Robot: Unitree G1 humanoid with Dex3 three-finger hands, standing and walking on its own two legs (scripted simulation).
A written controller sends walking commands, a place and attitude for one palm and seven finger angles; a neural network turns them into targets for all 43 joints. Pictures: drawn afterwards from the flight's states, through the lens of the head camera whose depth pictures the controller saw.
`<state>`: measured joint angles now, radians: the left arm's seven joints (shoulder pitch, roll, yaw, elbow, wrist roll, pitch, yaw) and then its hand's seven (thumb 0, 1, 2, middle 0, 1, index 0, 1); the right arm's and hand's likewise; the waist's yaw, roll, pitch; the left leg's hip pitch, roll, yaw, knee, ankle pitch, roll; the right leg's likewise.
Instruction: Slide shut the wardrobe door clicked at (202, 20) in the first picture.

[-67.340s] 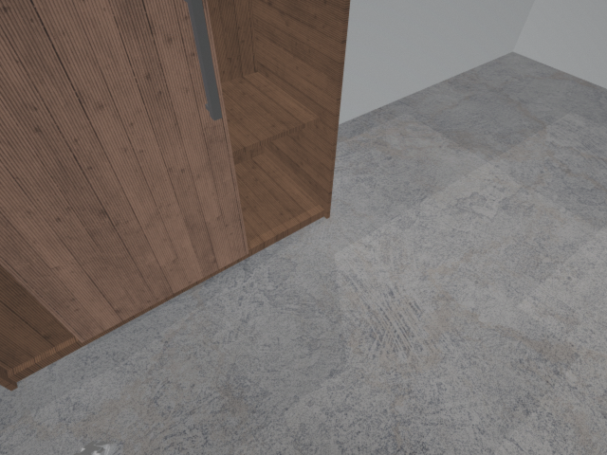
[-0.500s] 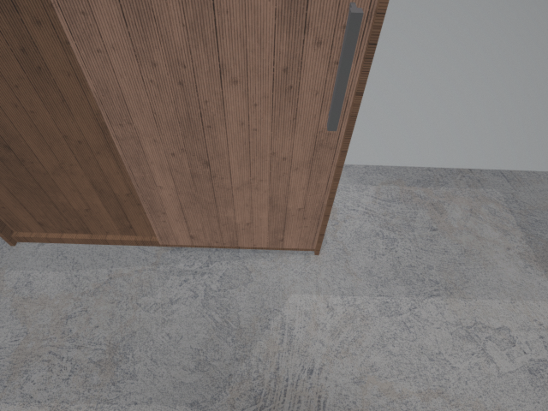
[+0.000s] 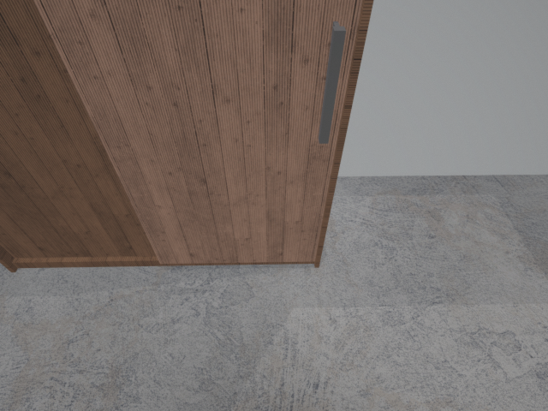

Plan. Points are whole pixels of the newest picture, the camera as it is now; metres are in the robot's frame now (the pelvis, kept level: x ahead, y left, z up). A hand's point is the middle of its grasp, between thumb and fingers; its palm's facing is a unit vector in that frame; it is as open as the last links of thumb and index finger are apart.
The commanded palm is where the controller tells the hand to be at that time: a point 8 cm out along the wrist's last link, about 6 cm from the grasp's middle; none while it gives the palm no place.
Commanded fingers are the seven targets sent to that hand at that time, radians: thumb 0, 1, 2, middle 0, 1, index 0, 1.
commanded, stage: let the arm hang, fingers relaxed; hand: left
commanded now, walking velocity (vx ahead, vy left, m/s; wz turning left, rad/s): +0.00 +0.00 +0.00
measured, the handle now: (329, 87) +0.77 -0.10 +0.08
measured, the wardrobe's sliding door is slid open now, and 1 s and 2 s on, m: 0.00 0.00 0.00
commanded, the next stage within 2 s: look to check the result in 0.12 s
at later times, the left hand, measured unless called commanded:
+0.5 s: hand out of the picture +0.06 +0.22 -0.16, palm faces -0.01 -0.95 -0.32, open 7.4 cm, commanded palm none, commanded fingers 0.00 0.90 0.90 -0.20 -0.30 -0.20 -0.30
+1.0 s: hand out of the picture +0.11 +0.22 -0.15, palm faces -0.02 -0.94 -0.34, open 7.4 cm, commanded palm none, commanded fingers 0.00 0.90 0.90 -0.20 -0.30 -0.20 -0.30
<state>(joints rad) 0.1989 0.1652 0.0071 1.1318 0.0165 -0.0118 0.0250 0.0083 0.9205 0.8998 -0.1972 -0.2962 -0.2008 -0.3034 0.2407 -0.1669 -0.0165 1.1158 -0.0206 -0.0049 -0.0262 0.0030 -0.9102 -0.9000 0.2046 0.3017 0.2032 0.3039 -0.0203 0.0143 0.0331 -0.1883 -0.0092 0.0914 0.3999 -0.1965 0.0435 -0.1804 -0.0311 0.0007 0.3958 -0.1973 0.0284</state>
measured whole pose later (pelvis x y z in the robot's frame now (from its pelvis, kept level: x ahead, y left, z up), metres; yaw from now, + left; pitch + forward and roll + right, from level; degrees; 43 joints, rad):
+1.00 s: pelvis +0.02 -0.03 +0.01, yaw +1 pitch -1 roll +0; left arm 0.07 0.32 0.01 1.13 0.01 -0.02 0.00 0.01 0.91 0.90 -0.20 -0.30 -0.20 -0.30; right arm 0.10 -0.34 -0.01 1.12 -0.02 -0.01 -0.01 0.00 -0.91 -0.90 0.21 0.30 0.20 0.30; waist -0.02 0.02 0.05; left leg -0.11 0.02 0.06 0.29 -0.17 0.00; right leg -0.09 0.00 -0.03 0.29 -0.18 -0.01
